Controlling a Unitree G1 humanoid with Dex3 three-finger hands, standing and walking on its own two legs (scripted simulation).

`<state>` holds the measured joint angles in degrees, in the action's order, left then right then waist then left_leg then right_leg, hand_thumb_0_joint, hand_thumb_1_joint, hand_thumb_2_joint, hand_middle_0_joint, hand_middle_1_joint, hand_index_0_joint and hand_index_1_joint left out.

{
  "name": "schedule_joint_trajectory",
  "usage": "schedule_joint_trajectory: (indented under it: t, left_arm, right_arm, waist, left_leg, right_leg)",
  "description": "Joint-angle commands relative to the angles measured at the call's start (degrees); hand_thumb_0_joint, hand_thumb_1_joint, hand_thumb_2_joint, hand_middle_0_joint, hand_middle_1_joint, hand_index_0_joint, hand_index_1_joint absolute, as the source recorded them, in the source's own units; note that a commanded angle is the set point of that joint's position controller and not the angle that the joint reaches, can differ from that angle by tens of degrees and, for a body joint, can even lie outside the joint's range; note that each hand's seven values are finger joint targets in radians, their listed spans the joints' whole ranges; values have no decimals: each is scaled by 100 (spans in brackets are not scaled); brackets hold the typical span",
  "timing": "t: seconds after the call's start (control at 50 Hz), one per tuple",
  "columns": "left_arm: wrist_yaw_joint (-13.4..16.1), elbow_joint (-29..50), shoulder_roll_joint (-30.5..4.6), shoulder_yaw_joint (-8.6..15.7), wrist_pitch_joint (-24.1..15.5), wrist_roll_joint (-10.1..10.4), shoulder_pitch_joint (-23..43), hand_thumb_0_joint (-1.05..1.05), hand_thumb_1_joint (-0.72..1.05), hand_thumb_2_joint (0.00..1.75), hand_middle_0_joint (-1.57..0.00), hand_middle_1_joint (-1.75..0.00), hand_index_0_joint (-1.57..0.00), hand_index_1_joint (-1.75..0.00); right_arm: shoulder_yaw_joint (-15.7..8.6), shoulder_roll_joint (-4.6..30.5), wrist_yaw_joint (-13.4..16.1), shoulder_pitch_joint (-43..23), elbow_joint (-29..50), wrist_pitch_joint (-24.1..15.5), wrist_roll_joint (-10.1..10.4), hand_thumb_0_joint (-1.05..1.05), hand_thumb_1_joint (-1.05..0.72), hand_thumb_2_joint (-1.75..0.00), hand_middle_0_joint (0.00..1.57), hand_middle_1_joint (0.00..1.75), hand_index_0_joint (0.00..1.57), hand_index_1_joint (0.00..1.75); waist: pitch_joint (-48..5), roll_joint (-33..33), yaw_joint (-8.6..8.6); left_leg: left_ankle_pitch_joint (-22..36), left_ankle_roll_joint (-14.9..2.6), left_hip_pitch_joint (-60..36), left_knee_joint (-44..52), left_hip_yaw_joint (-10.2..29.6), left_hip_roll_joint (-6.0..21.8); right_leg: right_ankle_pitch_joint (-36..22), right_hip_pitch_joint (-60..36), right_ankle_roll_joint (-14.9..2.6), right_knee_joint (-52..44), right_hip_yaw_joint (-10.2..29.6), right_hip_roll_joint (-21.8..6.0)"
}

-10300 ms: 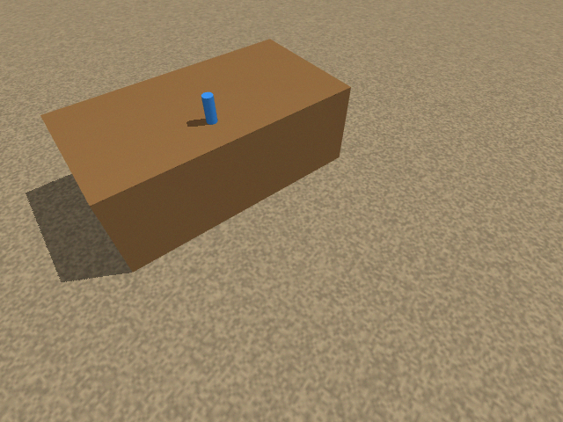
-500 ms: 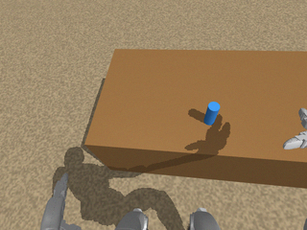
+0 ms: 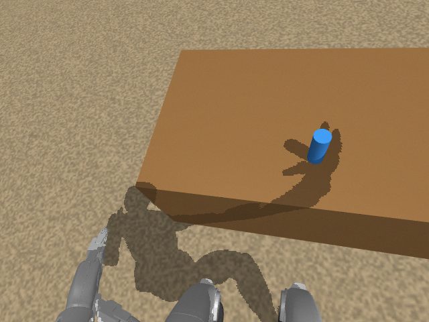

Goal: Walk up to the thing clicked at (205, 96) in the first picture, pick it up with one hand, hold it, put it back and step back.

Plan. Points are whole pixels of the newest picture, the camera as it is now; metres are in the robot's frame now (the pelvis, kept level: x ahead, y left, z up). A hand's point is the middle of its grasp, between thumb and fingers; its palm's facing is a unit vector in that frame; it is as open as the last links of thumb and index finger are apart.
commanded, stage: go down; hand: right
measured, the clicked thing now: (318, 147) +0.56 -0.16 -0.22
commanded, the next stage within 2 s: approach in 0.24 s
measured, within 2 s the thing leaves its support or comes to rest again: neither
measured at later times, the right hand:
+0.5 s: hand out of the picture +0.49 -0.34 +0.07, palm faces +0.17 +0.99 +0.01, open 17.7 cm
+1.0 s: hand (363, 142) +0.54 -0.26 -0.15, palm faces +0.13 +0.99 +0.04, open 17.7 cm
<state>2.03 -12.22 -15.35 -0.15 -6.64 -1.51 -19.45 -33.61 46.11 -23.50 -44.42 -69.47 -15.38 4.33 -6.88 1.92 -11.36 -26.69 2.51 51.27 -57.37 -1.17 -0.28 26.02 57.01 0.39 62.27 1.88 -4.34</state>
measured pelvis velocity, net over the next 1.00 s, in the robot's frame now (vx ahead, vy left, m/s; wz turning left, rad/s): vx -0.02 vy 0.00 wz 0.09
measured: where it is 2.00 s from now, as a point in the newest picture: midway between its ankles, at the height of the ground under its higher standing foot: outside the picture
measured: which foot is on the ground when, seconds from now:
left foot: down 0.00-1.00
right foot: down 0.00-1.00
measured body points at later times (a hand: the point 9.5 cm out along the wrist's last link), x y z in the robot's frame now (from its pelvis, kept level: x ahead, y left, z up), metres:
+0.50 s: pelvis +0.00 -0.01 -0.01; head +0.13 -0.07 +0.41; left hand +0.15 +0.25 -0.03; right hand +0.48 -0.39 +0.07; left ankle +0.00 +0.15 -0.66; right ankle +0.03 -0.12 -0.66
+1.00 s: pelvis -0.02 +0.00 -0.10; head +0.20 -0.10 +0.27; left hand +0.15 +0.26 -0.02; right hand +0.53 -0.31 -0.15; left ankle +0.00 +0.15 -0.66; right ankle +0.03 -0.12 -0.66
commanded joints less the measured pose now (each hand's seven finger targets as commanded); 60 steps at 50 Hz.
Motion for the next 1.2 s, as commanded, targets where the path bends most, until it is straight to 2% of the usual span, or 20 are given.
schedule_joint_trajectory:
  t: [0.0,0.08,0.14,0.18,0.2,0.26,0.3,0.36,0.4,0.44,0.52,0.64,0.7,0.76,0.86,0.94,1.0,1.1,1.14,1.18]
  left_arm:
    - [66,1039,-1016,557,-224,33,9,0,-52,4,-5,-6,-5,-5]
    - [21,904,-846,371,-196,18,-67,0,-52,5,-4,-6,-5,-5]
    - [69,1312,-1196,638,-209,8,11,0,-52,5,-4,-6,-5,-5]
    - [40,1146,-1021,462,-175,6,-131,0,-52,5,-4,-6,-5,-5]
    - [45,985,-1089,589,-168,12,-248,0,-52,5,-4,-6,-5,-5]
    - [22,1047,-1026,468,-171,-13,-108,0,-53,5,-4,-6,-5,-5]
    - [-2,939,-943,419,-162,-28,-115,0,-52,5,-4,-6,-5,-5]
    - [-11,971,-814,235,-202,-50,29,0,-53,3,-4,-4,-3,-4]
    - [-31,828,-755,190,-219,-50,42,0,-53,3,-4,-4,-4,-4]
    - [-55,1049,-736,107,-265,-76,306,0,-52,3,-4,-5,-4,-4]
    - [-41,1701,-1158,480,-298,-116,138,0,-53,3,-4,-5,-4,-5]
    - [-157,2121,-1029,457,-308,-211,-337,0,-55,5,-4,-4,-4,-5]
    - [-218,2317,-1004,484,-315,-264,-397,0,-55,5,-4,-4,-3,-5]
    - [-217,2738,-1262,807,-338,-323,-43,0,-54,5,-4,-4,-3,-5]
    - [-269,2894,-1254,809,-270,-416,-107,0,-55,6,-3,-4,-3,-5]
    - [-284,3525,-1475,1090,-242,-459,-148,0,-54,5,-4,-4,-3,-5]
    - [-363,3787,-1396,1031,-204,-460,-304,0,-54,5,-4,-5,-4,-5]
    - [-462,4470,-1687,1497,-131,-472,-571,0,-56,5,-5,-5,-4,-6]
    - [-510,4335,-1623,1519,-69,-485,-805,0,-55,5,-5,-5,-4,-6]
    - [-535,4724,-1819,1812,-101,-458,-624,0,-54,5,-4,-5,-4,-5]
  right_arm:
    - [-354,2242,35,-2163,1311,-521,69,0,61,0,6,4,5,4]
    - [-199,1931,-33,-1959,720,-511,49,0,61,0,6,4,5,4]
    - [-381,2467,-27,-2381,1202,-595,7,0,61,0,6,5,5,5]
    - [-198,2074,-91,-2234,791,-565,52,0,61,0,5,5,5,5]
    - [-222,2085,-103,-2131,755,-570,88,0,61,-1,5,5,5,5]
    - [-349,2472,-38,-2667,1177,-657,16,0,61,0,6,5,5,5]
    - [-233,2292,-59,-2641,1023,-682,28,0,61,-1,5,5,5,5]
    - [-191,2183,-98,-2686,862,-697,27,0,58,0,7,4,6,4]
    - [-51,1893,-173,-2495,384,-708,102,0,58,0,7,4,6,4]
    - [15,1847,-191,-2565,284,-761,40,0,59,0,7,4,6,4]
    - [-55,1870,-141,-2626,-20,-826,-22,0,58,-1,7,4,7,4]
    - [-202,1859,126,-2705,94,-1187,-123,0,59,0,7,4,7,4]
    - [-404,2197,302,-2731,231,-1464,-243,0,59,0,8,4,7,4]
    - [-440,2230,429,-2845,546,-1723,-323,0,59,0,8,4,7,4]
    - [-542,2273,641,-2713,365,-2003,-449,0,60,0,7,4,7,4]
    - [-594,2388,747,-2664,380,-2122,-625,0,61,-1,6,4,6,4]
    - [-696,2361,818,-2555,223,-2176,-676,0,60,-2,6,5,6,5]
    - [-806,2533,1058,-2676,599,-2132,-853,0,58,-1,7,4,6,4]
    - [-759,2433,1178,-2853,903,-2082,-907,0,57,-1,7,4,6,4]
    - [-566,2375,1276,-3173,1563,-2030,-1012,0,58,0,7,4,6,4]
  waist:
    - [-2831,-1695,185]
    - [-2553,-1564,74]
    - [-3041,-1718,16]
    - [-2765,-1657,-77]
    - [-2600,-1732,-84]
    - [-2804,-1860,-18]
    - [-2497,-1923,-67]
    - [-2748,-1965,-118]
    - [-2296,-1789,-211]
    - [-2345,-1637,-260]
    - [-2571,-1463,-585]
    - [-2650,-1633,-764]
    - [-2807,-2047,-691]
    - [-3211,-2419,-809]
    - [-3479,-2856,-886]
    - [-3698,-2974,-1195]
    - [-3428,-2951,-1378]
    - [-3605,-3294,-1601]
    - [-3531,-3665,-1653]
    - [-3903,-4054,-1641]
  left_leg:
    - [1743,-342,-449,467,-148,-180]
    - [1709,-346,-341,435,-173,-206]
    - [1741,-350,-438,439,-185,-208]
    - [1657,-351,-272,451,-237,-242]
    - [1598,-355,-129,445,-246,-237]
    - [1603,-367,-129,404,-196,-223]
    - [1449,-378,-28,392,-203,-229]
    - [1725,-357,-14,328,-193,-223]
    - [1639,-351,172,286,-197,-230]
    - [1563,-354,214,196,-187,-228]
    - [1390,-348,402,49,-259,-277]
    - [1176,-379,1128,-466,-289,-333]
    - [1124,-398,1335,-772,-274,-323]
    - [1059,-419,1649,-1089,-295,-320]
    - [1228,-419,2070,-1592,-325,-373]
    - [1436,-410,2307,-1966,-403,-419]
    - [1473,-422,2575,-2272,-470,-448]
    - [1342,-423,2918,-2614,-502,-456]
    - [1252,-429,3184,-2743,-521,-451]
    - [1145,-438,3295,-2848,-531,-436]
  right_leg:
    - [-2484,-2689,-55,-580,156,120]
    - [-2255,-2367,-68,-554,148,127]
    - [-2286,-2691,-57,-556,168,107]
    - [-2376,-2655,-38,-570,206,98]
    - [-2417,-2650,-29,-561,223,78]
    - [-2307,-2617,-45,-514,194,86]
    - [-2132,-2459,-22,-558,202,80]
    - [-2544,-2559,-23,-381,204,56]
    - [-2297,-2160,-48,-304,210,59]
    - [-1947,-1816,-83,-227,222,75]
    - [-1670,-1715,-91,-116,307,38]
    - [-1666,-1379,-72,368,380,-13]
    - [-1716,-1247,-28,639,390,1]
    - [-1832,-1307,29,909,497,-82]
    - [-2317,-992,49,1583,509,-115]
    - [-2543,-784,47,2037,592,-161]
    - [-2428,-246,37,2339,639,-153]
    - [-2102,-98,19,2673,656,-171]
    - [-2118,-210,53,2744,650,-191]
    - [-2251,-602,93,2773,671,-228]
